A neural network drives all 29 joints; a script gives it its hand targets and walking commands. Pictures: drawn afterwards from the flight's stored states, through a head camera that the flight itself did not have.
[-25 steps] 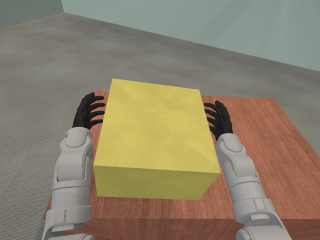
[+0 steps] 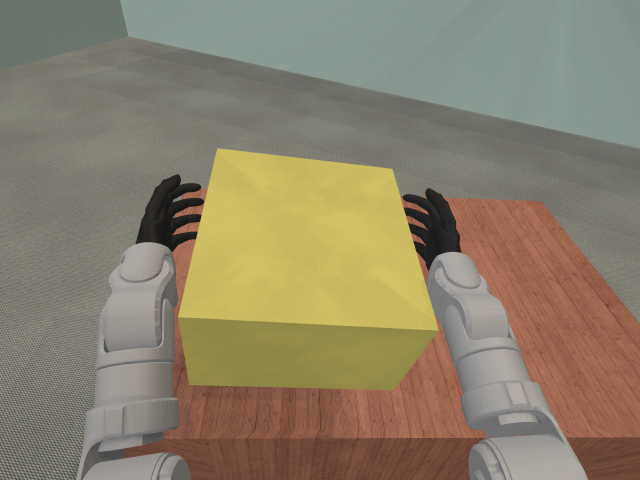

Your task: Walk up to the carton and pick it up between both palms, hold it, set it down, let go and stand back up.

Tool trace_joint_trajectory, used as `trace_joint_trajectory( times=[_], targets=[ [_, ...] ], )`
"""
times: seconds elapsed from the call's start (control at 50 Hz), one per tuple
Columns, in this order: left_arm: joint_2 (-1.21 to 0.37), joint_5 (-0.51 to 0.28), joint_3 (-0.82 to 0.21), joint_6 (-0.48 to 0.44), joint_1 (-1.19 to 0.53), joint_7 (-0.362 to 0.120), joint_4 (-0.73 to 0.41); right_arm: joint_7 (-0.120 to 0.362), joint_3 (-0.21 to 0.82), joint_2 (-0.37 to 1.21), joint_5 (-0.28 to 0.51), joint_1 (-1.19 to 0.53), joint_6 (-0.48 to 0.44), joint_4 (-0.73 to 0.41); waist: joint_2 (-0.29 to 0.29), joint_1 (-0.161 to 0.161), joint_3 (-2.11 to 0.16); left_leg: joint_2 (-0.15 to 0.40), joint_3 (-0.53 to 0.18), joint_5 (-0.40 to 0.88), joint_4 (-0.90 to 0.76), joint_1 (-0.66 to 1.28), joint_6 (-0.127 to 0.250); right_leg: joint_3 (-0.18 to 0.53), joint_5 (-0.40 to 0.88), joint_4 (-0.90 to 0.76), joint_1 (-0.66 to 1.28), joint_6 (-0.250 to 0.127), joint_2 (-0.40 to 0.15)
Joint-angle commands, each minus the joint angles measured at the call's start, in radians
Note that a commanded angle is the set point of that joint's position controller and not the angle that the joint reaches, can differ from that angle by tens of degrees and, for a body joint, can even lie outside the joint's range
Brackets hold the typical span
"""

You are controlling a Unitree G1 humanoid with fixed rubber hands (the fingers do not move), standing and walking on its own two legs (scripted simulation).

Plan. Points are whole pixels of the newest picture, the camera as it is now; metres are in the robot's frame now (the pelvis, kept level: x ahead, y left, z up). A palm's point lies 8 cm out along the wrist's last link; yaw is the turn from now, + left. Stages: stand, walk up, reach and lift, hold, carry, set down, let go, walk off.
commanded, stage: reach and lift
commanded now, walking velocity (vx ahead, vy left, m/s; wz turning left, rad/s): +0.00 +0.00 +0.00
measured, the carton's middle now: (302, 264) +0.37 +0.01 +0.12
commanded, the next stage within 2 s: hold in 0.04 s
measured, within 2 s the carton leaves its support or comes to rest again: neither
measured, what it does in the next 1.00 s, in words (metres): stands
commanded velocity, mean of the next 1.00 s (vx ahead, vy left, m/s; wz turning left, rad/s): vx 0.00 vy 0.00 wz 0.00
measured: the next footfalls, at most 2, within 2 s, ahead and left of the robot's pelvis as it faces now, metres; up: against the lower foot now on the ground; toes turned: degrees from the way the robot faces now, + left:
none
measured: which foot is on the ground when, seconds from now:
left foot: down 0.00-1.00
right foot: down 0.00-1.00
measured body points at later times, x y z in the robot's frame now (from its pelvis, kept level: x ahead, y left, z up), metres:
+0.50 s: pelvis +0.00 +0.00 +0.00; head -0.04 +0.02 +0.45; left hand +0.36 +0.18 +0.19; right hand +0.37 -0.17 +0.17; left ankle +0.03 +0.12 -0.75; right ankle -0.01 -0.10 -0.75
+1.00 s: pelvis +0.00 +0.00 +0.00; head -0.05 +0.02 +0.45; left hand +0.37 +0.17 +0.19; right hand +0.37 -0.17 +0.17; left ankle +0.03 +0.12 -0.75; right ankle -0.01 -0.10 -0.75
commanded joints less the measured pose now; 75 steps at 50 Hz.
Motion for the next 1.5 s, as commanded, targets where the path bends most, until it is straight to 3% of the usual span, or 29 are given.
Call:
trace_joint_trajectory(
  times=[0.0,0.04,0.08,0.14,0.24,0.3,0.4,0.48,0.52,0.6,0.64,0.72,0.76,0.82,0.86,0.94,1.04,1.14,1.28,1.4,1.48],
  targets=[
    [-0.473,-0.100,-0.486,-0.012,-0.563,-0.122,-0.081,0.094,0.418,0.516,0.069,-0.737,-0.051,-0.276,0.038,-0.001,-0.327,-0.040,0.010,0.162,0.009,0.235,-0.019,-0.018,0.200,-0.044,-0.076,0.059,0.023],
    [-0.477,-0.097,-0.478,0.003,-0.563,-0.125,-0.080,0.100,0.408,0.517,0.068,-0.750,-0.048,-0.276,0.036,0.005,-0.323,-0.036,0.015,0.130,-0.005,0.215,-0.011,-0.019,0.168,-0.046,-0.075,0.053,0.024],
    [-0.482,-0.104,-0.492,0.009,-0.579,-0.121,-0.105,0.104,0.414,0.517,0.081,-0.768,-0.049,-0.292,0.058,0.011,-0.348,-0.036,0.015,0.157,0.005,0.225,-0.019,-0.021,0.168,-0.043,-0.075,0.049,0.026],
    [-0.487,-0.110,-0.496,0.018,-0.563,-0.117,-0.108,0.097,0.428,0.518,0.096,-0.785,-0.046,-0.322,0.043,0.012,-0.365,-0.037,0.013,0.197,0.018,0.243,-0.017,-0.019,0.213,-0.039,-0.066,0.052,0.031],
    [-0.467,-0.092,-0.467,0.036,-0.562,-0.132,-0.077,0.092,0.391,0.507,0.072,-0.745,-0.020,-0.264,0.025,-0.009,-0.305,-0.037,0.018,0.119,-0.008,0.217,-0.009,-0.016,0.165,-0.051,-0.074,0.058,0.022],
    [-0.459,-0.085,-0.459,0.042,-0.559,-0.139,-0.085,0.093,0.387,0.502,0.076,-0.737,-0.011,-0.250,0.032,-0.014,-0.307,-0.036,0.019,0.151,-0.004,0.226,-0.014,-0.019,0.198,-0.045,-0.061,0.058,0.024],
    [-0.478,-0.126,-0.519,0.028,-0.594,-0.120,-0.183,0.088,0.433,0.522,0.125,-0.757,-0.019,-0.337,0.078,-0.017,-0.395,-0.041,0.004,0.286,0.044,0.281,-0.039,-0.024,0.292,-0.028,-0.055,0.057,0.035],
    [-0.462,-0.092,-0.479,0.052,-0.553,-0.127,-0.139,0.096,0.415,0.497,0.105,-0.740,-0.004,-0.304,0.048,0.000,-0.323,-0.033,0.009,0.197,0.008,0.257,-0.023,-0.026,0.204,-0.044,-0.073,0.050,0.032],
    [-0.454,-0.081,-0.465,0.061,-0.557,-0.126,-0.130,0.104,0.400,0.482,0.104,-0.752,-0.002,-0.290,0.060,0.010,-0.311,-0.030,0.013,0.176,0.001,0.243,-0.025,-0.025,0.161,-0.047,-0.085,0.043,0.032],
    [-0.462,-0.108,-0.485,0.057,-0.555,-0.130,-0.173,0.092,0.434,0.510,0.122,-0.768,-0.009,-0.360,0.037,0.000,-0.382,-0.040,0.014,0.247,0.028,0.264,-0.022,-0.019,0.273,-0.033,-0.039,0.059,0.034],
    [-0.468,-0.121,-0.509,0.053,-0.581,-0.124,-0.179,0.089,0.428,0.502,0.129,-0.776,-0.006,-0.362,0.068,-0.013,-0.385,-0.038,0.008,0.237,0.029,0.268,-0.031,-0.019,0.245,-0.037,-0.061,0.051,0.035],
    [-0.450,-0.080,-0.457,0.068,-0.570,-0.128,-0.104,0.109,0.368,0.476,0.079,-0.740,0.010,-0.253,0.041,-0.009,-0.280,-0.025,0.014,0.090,-0.022,0.230,-0.013,-0.024,0.094,-0.065,-0.114,0.042,0.027],
    [-0.443,-0.081,-0.445,0.069,-0.577,-0.134,-0.094,0.113,0.364,0.485,0.075,-0.750,0.010,-0.247,0.029,-0.005,-0.284,-0.028,0.020,0.085,-0.026,0.222,-0.007,-0.020,0.110,-0.062,-0.104,0.049,0.022],
    [-0.464,-0.104,-0.475,0.057,-0.613,-0.132,-0.116,0.108,0.391,0.511,0.095,-0.814,-0.011,-0.308,0.045,-0.002,-0.355,-0.035,0.021,0.138,0.000,0.236,-0.011,-0.022,0.168,-0.047,-0.081,0.054,0.026],
    [-0.460,-0.105,-0.468,0.051,-0.601,-0.131,-0.109,0.098,0.407,0.522,0.100,-0.805,-0.011,-0.310,0.031,-0.004,-0.372,-0.040,0.020,0.179,0.015,0.252,-0.007,-0.017,0.230,-0.040,-0.066,0.064,0.026],
    [-0.433,-0.071,-0.423,0.058,-0.567,-0.142,-0.077,0.085,0.414,0.518,0.102,-0.767,0.000,-0.270,0.022,0.008,-0.322,-0.045,0.025,0.151,0.002,0.228,0.002,-0.013,0.233,-0.042,-0.051,0.069,0.020],
    [-0.455,-0.102,-0.466,0.044,-0.587,-0.140,-0.136,0.081,0.428,0.525,0.119,-0.777,-0.010,-0.326,0.037,-0.009,-0.381,-0.044,0.016,0.220,0.024,0.264,-0.014,-0.019,0.281,-0.032,-0.037,0.067,0.030],
    [-0.453,-0.090,-0.469,0.052,-0.583,-0.138,-0.135,0.088,0.398,0.497,0.103,-0.740,0.000,-0.286,0.057,-0.021,-0.299,-0.037,0.014,0.163,0.002,0.254,-0.022,-0.025,0.187,-0.056,-0.088,0.055,0.027],
    [-0.460,-0.101,-0.493,0.065,-0.577,-0.126,-0.146,0.102,0.389,0.477,0.114,-0.745,0.004,-0.285,0.068,-0.026,-0.319,-0.026,0.005,0.201,0.013,0.288,-0.035,-0.033,0.171,-0.055,-0.111,0.042,0.036],
    [-0.469,-0.117,-0.513,0.055,-0.554,-0.116,-0.201,0.092,0.440,0.503,0.135,-0.768,-0.012,-0.384,0.061,-0.012,-0.405,-0.036,0.006,0.293,0.047,0.298,-0.032,-0.029,0.306,-0.032,-0.053,0.054,0.039],
    [-0.430,-0.079,-0.448,0.068,-0.523,-0.127,-0.134,0.091,0.428,0.484,0.116,-0.725,0.010,-0.304,0.025,0.005,-0.302,-0.036,0.015,0.185,0.005,0.256,-0.012,-0.020,0.226,-0.048,-0.068,0.057,0.030]
  ],
)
